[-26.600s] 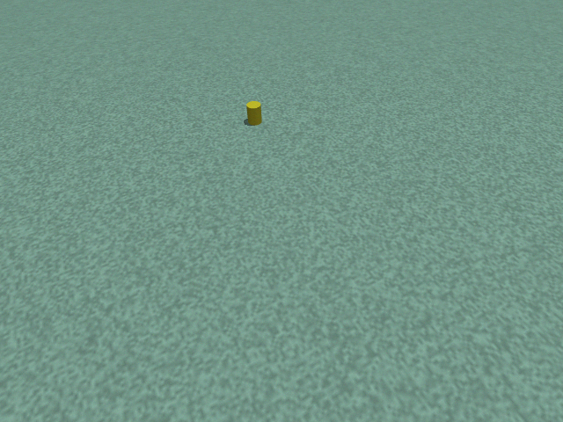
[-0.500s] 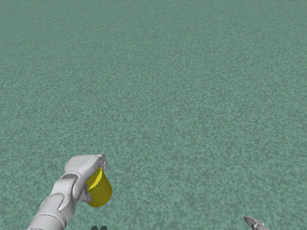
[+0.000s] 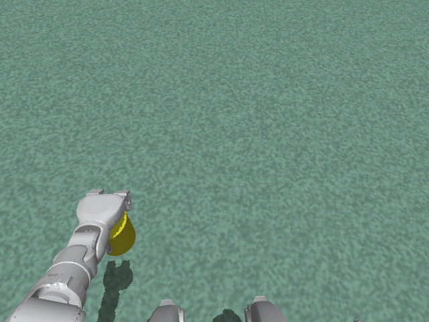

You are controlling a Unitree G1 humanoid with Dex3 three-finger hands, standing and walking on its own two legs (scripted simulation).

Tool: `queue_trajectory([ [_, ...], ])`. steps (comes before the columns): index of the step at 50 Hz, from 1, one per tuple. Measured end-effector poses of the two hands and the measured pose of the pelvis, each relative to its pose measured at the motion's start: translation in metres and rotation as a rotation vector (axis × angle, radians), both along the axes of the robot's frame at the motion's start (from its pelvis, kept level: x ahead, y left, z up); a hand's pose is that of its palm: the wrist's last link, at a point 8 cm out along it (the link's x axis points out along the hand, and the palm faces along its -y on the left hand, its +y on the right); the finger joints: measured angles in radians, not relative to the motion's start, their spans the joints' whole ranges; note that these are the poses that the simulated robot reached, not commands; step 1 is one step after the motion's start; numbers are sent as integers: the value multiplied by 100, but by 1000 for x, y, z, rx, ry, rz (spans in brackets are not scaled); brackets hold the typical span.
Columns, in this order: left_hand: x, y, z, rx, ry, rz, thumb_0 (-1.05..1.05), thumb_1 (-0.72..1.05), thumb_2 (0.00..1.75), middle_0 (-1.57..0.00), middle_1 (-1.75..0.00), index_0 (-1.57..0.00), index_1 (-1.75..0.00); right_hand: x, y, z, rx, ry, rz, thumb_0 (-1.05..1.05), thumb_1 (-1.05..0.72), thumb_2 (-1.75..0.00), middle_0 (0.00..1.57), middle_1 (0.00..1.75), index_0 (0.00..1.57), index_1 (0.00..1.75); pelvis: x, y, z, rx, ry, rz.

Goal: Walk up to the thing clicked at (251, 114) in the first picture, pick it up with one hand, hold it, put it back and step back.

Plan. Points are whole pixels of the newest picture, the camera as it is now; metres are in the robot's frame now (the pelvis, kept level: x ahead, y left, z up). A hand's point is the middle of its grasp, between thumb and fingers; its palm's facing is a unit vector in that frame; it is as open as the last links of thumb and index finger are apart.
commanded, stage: crouch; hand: left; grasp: from above
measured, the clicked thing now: (111, 229) +0.37 +0.23 -0.16
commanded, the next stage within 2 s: lower in 1.50 s
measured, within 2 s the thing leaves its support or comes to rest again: neither
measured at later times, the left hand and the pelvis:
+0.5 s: hand (132, 233) +0.42 +0.23 -0.35, palm faces -0.45 +0.01 -0.89, open 11.0 cm; pelvis -0.04 +0.01 -0.20, yaw -3 degrees
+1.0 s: hand (139, 233) +0.45 +0.24 -0.45, palm faces -0.48 -0.01 -0.88, open 11.0 cm; pelvis -0.04 +0.00 -0.29, yaw -5 degrees
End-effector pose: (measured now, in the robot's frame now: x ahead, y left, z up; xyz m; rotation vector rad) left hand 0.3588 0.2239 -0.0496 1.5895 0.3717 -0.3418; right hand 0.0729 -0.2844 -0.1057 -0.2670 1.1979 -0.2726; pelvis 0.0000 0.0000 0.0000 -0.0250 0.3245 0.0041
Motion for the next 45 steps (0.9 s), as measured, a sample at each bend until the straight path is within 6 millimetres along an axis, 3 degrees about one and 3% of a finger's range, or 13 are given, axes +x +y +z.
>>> queue_trajectory([
  [7,30,0,-70,5,-22,24,0,-20,78,-38,-101,-47,-99,-54,2,-64,-25,110,-58,1,-90,-89,20,30,20,30,-15,5,-63,-15,140,-8],
  [12,43,-1,-119,-2,-12,29,0,-20,77,-38,-101,-47,-99,-79,14,-110,-13,166,-83,1,-90,-89,20,30,20,30,-24,8,-107,-23,209,-13],
  [17,52,1,-168,-6,12,28,0,-20,77,-38,-101,-47,-98,-90,25,-153,10,188,-73,1,-90,-89,20,30,20,30,-32,10,-147,-31,262,-14],
  [24,64,7,-231,-21,19,27,-1,-19,75,-40,-99,-48,-97,-86,29,-203,24,202,-21,1,-90,-89,20,30,20,30,-39,9,-196,-45,321,-15],
  [33,81,15,-289,-33,6,39,0,-20,75,-41,-99,-50,-96,-73,19,-242,2,220,44,1,-91,-90,20,30,20,30,-40,7,-241,-61,354,-17],
  [45,96,17,-333,-34,36,53,0,-21,76,-42,-98,-51,-95,-81,9,-265,-1,269,56,1,-92,-90,20,30,20,30,-40,4,-274,-67,354,-29],
])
